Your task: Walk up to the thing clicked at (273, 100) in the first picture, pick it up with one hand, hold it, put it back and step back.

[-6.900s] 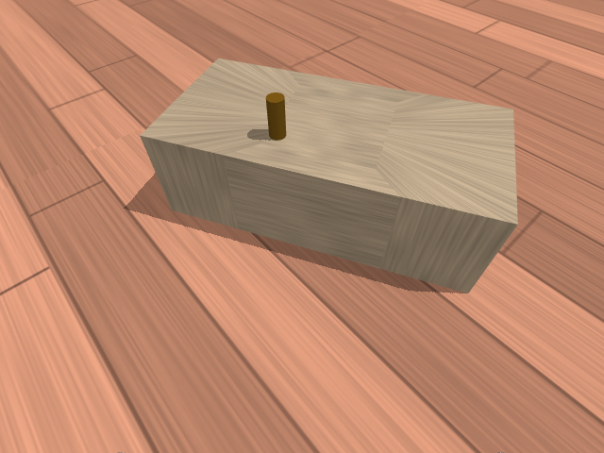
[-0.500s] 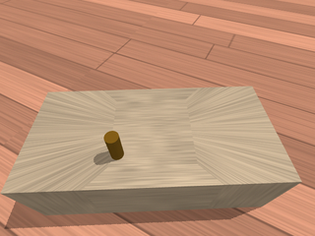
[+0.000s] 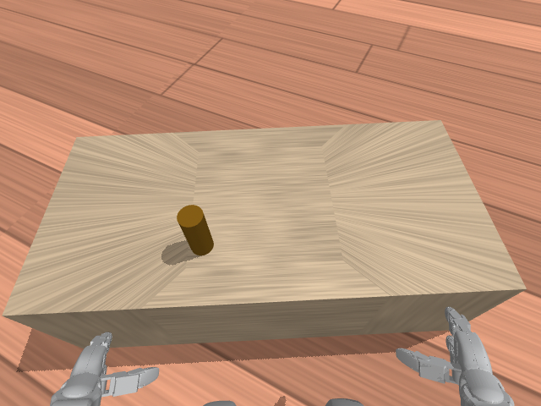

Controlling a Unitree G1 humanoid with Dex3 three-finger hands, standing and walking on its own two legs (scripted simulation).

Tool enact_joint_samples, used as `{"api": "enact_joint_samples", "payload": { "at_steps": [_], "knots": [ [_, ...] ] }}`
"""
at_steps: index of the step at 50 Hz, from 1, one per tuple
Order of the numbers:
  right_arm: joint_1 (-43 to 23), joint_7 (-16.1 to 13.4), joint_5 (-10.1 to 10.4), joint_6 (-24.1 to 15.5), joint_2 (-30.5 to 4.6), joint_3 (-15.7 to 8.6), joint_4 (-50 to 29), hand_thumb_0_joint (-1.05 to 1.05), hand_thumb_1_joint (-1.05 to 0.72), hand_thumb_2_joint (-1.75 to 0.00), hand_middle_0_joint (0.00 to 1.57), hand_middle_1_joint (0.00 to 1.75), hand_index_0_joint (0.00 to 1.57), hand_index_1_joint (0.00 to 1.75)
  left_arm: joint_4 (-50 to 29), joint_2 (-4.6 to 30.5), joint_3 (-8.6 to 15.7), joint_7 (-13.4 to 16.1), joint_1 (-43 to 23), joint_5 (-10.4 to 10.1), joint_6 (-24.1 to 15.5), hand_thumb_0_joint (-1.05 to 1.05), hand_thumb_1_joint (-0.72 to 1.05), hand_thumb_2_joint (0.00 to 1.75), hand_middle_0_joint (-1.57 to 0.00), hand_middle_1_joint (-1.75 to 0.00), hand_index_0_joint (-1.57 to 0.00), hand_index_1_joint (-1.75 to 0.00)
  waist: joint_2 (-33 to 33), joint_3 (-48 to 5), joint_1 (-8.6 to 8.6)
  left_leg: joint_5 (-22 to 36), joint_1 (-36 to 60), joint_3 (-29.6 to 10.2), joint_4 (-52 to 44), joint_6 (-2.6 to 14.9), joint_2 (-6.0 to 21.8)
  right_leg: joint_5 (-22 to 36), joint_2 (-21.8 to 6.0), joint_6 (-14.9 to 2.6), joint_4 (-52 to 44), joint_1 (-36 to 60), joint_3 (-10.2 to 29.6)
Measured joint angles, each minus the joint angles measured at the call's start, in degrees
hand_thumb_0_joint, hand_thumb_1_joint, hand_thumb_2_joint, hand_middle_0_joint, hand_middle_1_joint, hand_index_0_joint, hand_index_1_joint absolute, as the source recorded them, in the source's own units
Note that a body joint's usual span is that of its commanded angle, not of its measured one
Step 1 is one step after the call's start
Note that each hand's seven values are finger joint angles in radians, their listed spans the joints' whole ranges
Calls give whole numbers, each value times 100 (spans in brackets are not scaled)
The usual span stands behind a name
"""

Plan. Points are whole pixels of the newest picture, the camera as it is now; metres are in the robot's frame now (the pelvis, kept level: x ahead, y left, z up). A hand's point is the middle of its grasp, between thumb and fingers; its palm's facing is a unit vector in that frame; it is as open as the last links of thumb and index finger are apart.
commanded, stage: go down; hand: left
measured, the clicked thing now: (196, 231) +0.52 +0.20 -0.27
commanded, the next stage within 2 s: none
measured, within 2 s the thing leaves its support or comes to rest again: neither
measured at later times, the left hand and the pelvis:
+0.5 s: hand (118, 369) +0.18 +0.26 -0.12, palm faces +0.06 -0.94 -0.33, open 17.4 cm; pelvis +0.03 +0.01 -0.02, yaw +0 degrees
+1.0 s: hand (106, 375) +0.17 +0.28 -0.11, palm faces +0.09 -0.94 -0.32, open 17.5 cm; pelvis +0.02 +0.01 -0.04, yaw +1 degrees
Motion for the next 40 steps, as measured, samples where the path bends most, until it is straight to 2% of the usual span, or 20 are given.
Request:
{"api": "enact_joint_samples", "payload": {
  "at_steps": [4,8,13,17,28,40],
  "knots": [
    [305,55,35,120,17,41,-260,0,-6,-25,6,7,7,7,-409,85,-17,-85,282,-2,469,0,14,24,-6,-4,-6,-4,-20,-213,-2,-119,-152,8,164,15,-12,-111,-14,15,151,-148,12],
    [553,81,-7,185,82,-8,-422,0,13,-17,6,6,6,6,-806,100,56,-129,531,27,717,0,-9,16,-7,-3,-7,-4,-31,-234,15,-277,-343,9,426,33,-15,-243,-20,35,370,-319,19],
    [747,-20,-90,109,146,-33,-608,0,32,-10,6,5,6,5,-1340,64,121,-92,805,66,794,0,-34,9,-8,-4,-7,-5,-40,-205,12,-432,-500,11,672,55,-27,-374,-36,66,571,-455,28],
    [705,-127,-154,-36,184,-50,-648,0,40,-8,6,5,6,5,-1679,27,163,-10,892,64,794,0,-46,6,-8,-4,-8,-5,-39,-234,6,-557,-592,17,860,68,-34,-480,-46,86,730,-536,40],
    [951,-114,-134,-69,260,1,-1220,-1,50,-5,6,5,6,5,-2282,51,197,-186,1184,0,1270,-1,-56,2,-9,-4,-9,-4,8,-550,0,-781,-705,-38,1139,80,-54,-702,-70,106,964,-602,-11],
    [1376,-130,-155,-53,285,3,-1932,-1,53,-4,6,5,6,5,-2949,154,451,-344,1499,-8,1409,-1,-58,3,-9,-4,-8,-5,-8,-566,-18,-923,-1048,-87,1509,56,-46,-870,-65,88,1355,-939,-44]
  ]
}}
